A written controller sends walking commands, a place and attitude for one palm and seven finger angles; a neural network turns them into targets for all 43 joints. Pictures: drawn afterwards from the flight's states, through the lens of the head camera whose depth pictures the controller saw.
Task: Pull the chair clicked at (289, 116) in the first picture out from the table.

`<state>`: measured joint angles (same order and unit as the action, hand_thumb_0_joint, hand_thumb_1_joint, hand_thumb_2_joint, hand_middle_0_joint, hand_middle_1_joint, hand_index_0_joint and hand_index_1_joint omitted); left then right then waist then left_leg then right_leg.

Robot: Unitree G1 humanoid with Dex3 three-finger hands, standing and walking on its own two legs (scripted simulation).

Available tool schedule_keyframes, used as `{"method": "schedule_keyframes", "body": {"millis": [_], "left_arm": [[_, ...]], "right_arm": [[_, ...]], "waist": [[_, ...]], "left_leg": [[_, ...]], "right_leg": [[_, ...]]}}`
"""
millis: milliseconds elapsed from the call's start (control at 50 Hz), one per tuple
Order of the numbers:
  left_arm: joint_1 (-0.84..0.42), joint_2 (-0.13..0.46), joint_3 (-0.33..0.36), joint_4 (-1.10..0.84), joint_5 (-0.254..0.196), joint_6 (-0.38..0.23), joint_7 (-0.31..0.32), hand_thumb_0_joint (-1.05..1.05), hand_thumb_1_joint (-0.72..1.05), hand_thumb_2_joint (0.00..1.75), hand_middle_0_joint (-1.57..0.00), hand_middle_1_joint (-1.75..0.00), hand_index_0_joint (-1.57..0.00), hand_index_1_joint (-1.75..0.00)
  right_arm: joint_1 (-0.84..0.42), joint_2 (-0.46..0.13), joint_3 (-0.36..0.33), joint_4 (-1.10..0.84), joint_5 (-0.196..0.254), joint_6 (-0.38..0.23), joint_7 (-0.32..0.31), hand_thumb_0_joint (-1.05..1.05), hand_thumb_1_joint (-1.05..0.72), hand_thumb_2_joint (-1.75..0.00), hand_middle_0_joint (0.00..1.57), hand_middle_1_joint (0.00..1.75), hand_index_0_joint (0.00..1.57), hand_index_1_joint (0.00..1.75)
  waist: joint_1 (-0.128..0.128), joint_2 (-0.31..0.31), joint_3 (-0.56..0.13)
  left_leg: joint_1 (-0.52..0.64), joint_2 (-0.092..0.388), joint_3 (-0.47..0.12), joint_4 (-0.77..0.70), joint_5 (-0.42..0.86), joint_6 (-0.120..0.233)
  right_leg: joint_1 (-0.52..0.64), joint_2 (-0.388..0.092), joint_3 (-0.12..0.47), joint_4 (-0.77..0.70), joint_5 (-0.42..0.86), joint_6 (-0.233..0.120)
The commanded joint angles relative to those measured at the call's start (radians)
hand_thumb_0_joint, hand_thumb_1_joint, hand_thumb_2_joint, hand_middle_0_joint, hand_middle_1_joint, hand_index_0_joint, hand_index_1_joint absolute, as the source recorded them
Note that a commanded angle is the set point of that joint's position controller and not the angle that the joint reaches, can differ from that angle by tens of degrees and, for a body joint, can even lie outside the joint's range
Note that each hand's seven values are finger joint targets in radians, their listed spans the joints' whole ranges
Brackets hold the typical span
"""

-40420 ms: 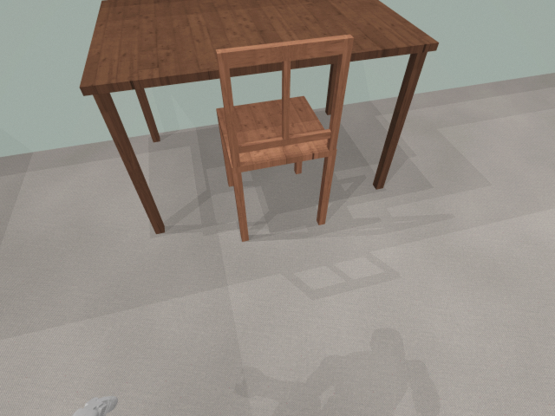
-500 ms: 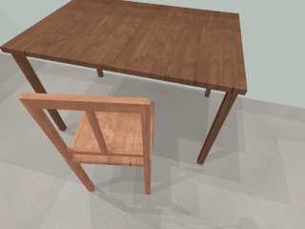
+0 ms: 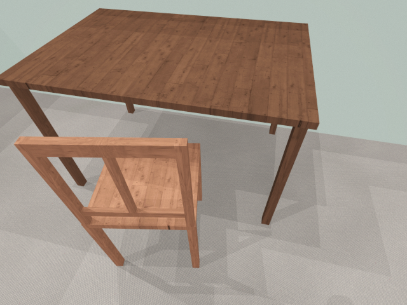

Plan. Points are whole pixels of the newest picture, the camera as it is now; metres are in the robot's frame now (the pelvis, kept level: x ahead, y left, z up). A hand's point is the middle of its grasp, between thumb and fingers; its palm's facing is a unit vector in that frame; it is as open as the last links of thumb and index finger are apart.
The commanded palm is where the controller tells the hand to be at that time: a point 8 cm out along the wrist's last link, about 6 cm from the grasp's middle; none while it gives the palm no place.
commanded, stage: look again from close up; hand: left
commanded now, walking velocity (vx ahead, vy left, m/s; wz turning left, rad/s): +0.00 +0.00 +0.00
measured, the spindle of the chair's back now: (121, 186) +0.43 +0.26 -0.10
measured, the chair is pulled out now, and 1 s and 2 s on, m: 0.19 0.19 0.19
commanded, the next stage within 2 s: shuffle to correct the standing spot in 0.44 s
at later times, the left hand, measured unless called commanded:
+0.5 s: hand out of the picture +0.00 +0.16 -0.17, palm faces +0.01 -0.98 -0.19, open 7.3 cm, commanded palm none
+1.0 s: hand out of the picture +0.02 +0.24 -0.18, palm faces +0.02 -0.97 -0.26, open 7.3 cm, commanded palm none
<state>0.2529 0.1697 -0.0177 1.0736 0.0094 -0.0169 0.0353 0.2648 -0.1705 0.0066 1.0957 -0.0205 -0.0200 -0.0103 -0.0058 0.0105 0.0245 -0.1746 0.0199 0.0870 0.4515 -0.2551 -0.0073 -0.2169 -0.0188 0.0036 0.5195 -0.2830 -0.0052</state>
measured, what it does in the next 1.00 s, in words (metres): stands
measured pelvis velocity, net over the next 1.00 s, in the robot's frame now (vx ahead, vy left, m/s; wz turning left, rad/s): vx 0.00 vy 0.04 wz -0.02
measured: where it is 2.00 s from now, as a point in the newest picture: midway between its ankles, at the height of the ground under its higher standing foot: outside the picture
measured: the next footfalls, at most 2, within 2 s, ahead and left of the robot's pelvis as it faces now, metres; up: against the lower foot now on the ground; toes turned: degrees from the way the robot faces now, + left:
none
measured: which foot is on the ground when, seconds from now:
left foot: down 0.00-1.00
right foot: down 0.00-1.00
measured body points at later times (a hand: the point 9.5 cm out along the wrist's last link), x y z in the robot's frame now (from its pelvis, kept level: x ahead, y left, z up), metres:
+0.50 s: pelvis +0.00 -0.01 +0.00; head +0.01 -0.01 +0.45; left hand +0.00 +0.22 -0.16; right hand +0.01 -0.23 -0.16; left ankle -0.01 +0.12 -0.74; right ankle +0.00 -0.11 -0.74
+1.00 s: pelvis +0.00 +0.04 +0.00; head +0.02 +0.04 +0.44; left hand +0.02 +0.29 -0.16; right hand +0.01 -0.19 -0.16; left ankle -0.01 +0.12 -0.74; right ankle -0.02 -0.10 -0.72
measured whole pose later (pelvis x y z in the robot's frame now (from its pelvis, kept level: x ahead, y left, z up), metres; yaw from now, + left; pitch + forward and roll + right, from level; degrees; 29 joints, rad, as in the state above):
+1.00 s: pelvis +0.00 +0.04 +0.00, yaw -1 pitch +0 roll +1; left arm 0.25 0.20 0.04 1.03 0.02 0.04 0.05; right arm 0.27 -0.16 -0.02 1.04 -0.03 -0.01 -0.02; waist 0.01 -0.03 0.05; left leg -0.22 -0.03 0.13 0.49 -0.28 0.06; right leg -0.34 -0.06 0.02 0.75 -0.44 -0.01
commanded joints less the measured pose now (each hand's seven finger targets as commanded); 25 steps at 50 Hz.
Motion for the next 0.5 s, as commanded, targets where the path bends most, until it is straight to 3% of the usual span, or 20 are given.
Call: {"method": "schedule_keyframes", "body": {"millis": [0,240,360,480], "left_arm": [[0.053,0.129,0.028,-0.031,0.003,-0.014,0.004,0.00,0.90,0.90,-0.20,-0.30,-0.20,-0.30],[0.063,0.121,0.027,-0.011,0.002,-0.017,0.002,0.00,0.90,0.90,-0.20,-0.30,-0.20,-0.30],[0.075,0.110,0.024,-0.004,0.004,-0.014,0.001,0.00,0.90,0.90,-0.20,-0.30,-0.20,-0.30],[0.086,0.100,0.024,0.000,0.004,-0.014,0.001,0.00,0.90,0.90,-0.20,-0.30,-0.20,-0.30]], "right_arm": [[0.039,-0.087,-0.015,-0.027,0.006,-0.011,-0.010,0.00,-0.90,-0.90,0.20,0.30,0.20,0.30],[0.046,-0.082,-0.016,0.004,0.009,-0.012,-0.014,0.00,-0.90,-0.90,0.20,0.30,0.20,0.30],[0.044,-0.072,-0.015,0.014,0.011,-0.008,-0.015,0.00,-0.90,-0.90,0.20,0.30,0.20,0.30],[0.049,-0.072,-0.015,0.019,0.010,-0.009,-0.015,0.00,-0.90,-0.90,0.20,0.30,0.20,0.30]], "waist": [[0.007,-0.029,0.023],[0.004,-0.015,0.005],[0.007,-0.027,0.049],[0.008,-0.017,0.047]], "left_leg": [[-0.003,0.074,-0.074,-0.070,0.106,0.021],[0.029,0.086,-0.069,-0.074,0.137,0.015],[0.012,0.087,-0.073,-0.093,0.090,0.016],[0.011,0.086,-0.076,-0.096,0.088,0.018]], "right_leg": [[-0.029,-0.087,0.099,-0.123,0.178,-0.031],[-0.007,-0.082,0.095,-0.137,0.234,-0.031],[-0.029,-0.075,0.093,-0.164,0.152,-0.027],[-0.035,-0.074,0.093,-0.170,0.129,-0.026]]}}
